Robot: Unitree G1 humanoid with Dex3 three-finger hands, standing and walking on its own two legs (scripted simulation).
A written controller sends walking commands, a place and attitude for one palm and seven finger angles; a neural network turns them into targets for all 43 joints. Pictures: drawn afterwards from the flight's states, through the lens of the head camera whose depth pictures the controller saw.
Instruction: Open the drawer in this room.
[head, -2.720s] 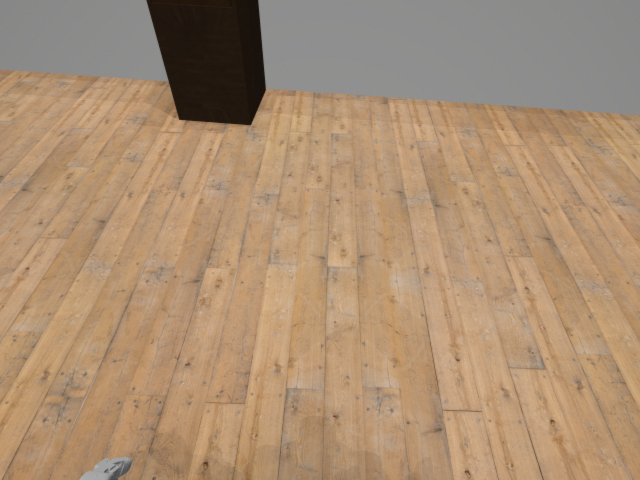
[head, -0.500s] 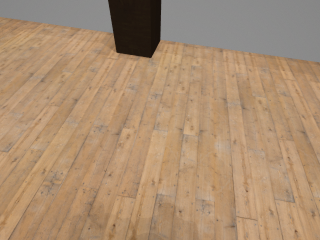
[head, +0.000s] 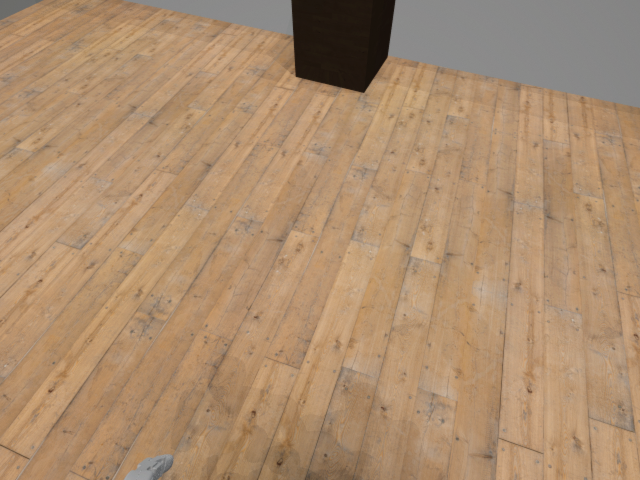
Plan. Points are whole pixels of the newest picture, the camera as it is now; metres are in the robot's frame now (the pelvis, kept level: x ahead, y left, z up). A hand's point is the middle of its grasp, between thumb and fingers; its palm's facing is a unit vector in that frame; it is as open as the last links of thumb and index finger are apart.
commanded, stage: turn or walk to find it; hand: left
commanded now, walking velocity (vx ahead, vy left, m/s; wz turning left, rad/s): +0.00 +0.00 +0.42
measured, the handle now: out of the picture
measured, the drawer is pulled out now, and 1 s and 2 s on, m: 0.00 0.00 0.00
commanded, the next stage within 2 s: stand and wait in 0.60 s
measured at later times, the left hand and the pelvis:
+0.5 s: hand out of the picture -0.06 +0.20 -0.19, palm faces +0.28 -0.93 -0.22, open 7.4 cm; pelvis -0.03 +0.00 -0.02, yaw +15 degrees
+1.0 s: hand out of the picture -0.03 +0.19 -0.17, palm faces +0.33 -0.91 -0.25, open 7.4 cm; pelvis -0.03 -0.01 -0.01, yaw +19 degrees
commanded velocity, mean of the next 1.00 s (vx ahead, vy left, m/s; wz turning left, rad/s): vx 0.00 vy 0.00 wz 0.29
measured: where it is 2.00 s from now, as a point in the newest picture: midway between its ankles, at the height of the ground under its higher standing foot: outside the picture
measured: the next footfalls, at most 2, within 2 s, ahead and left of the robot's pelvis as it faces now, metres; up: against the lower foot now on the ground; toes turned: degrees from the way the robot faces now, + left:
right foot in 0.06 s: +0.03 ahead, -0.14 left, +0.00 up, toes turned +1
left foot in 0.50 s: -0.03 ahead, +0.11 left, +0.00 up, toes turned +19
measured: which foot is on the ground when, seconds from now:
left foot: down 0.00-0.06, up 0.08-0.48, down 0.50-0.98, up 1.00-1.00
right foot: up 0.00-0.04, down 0.06-0.50, up 0.52-0.96, down 0.98-1.00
